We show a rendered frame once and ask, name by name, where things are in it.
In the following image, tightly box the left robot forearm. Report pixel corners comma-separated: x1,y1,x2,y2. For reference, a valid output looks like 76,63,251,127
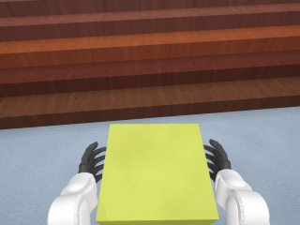
47,172,98,225

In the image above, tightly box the carton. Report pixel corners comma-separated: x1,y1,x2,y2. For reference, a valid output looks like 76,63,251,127
96,124,219,225

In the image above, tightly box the right robot forearm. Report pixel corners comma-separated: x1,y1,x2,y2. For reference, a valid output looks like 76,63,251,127
215,169,270,225

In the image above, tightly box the left robot hand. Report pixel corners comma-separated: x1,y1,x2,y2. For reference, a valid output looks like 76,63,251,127
78,142,107,183

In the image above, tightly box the right robot hand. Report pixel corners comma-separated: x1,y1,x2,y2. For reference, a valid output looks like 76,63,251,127
203,139,232,183

